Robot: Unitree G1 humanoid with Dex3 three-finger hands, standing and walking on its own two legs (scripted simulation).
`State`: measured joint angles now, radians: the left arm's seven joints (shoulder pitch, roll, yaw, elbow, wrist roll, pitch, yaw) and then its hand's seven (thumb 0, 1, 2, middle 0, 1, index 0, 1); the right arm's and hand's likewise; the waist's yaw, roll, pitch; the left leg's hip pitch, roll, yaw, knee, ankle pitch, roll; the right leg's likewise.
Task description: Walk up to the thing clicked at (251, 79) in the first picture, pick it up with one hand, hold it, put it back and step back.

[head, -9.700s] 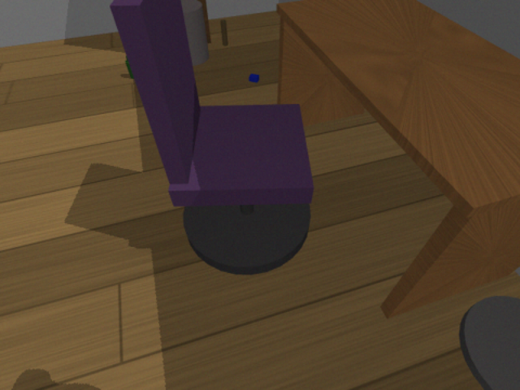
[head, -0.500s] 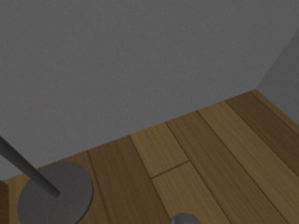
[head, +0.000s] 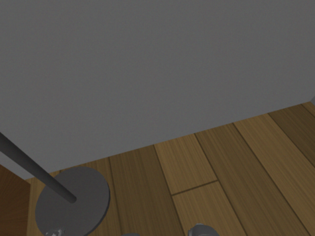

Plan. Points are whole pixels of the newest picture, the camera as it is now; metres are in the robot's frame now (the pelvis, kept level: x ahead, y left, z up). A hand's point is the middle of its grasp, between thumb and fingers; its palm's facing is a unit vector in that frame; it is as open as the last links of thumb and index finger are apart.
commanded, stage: walk up
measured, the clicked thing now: out of the picture -0.57 +2.43 -0.73
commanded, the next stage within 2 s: stand in 0.52 s
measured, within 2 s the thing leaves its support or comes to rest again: neither
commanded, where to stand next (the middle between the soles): +0.06 +0.00 m, yaw +1 degrees
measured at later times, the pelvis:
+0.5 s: pelvis +0.02 +0.00 +0.03, yaw +3 degrees
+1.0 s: pelvis +0.03 -0.03 +0.04, yaw +2 degrees
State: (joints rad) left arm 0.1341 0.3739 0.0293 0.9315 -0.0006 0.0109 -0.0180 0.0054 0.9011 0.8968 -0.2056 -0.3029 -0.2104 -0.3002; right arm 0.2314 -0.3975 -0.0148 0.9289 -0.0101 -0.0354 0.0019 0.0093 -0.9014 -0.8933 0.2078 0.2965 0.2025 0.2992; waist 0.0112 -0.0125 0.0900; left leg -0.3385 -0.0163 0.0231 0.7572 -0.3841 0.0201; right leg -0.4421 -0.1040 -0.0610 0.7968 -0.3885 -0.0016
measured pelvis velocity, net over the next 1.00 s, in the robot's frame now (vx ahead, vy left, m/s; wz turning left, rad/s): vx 0.03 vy -0.03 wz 0.03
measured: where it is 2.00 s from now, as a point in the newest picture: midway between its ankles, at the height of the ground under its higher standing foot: outside the picture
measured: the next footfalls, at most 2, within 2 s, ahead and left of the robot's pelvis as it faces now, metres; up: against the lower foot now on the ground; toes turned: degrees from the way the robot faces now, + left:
none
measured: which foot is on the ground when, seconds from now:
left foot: down 0.00-1.00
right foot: down 0.00-1.00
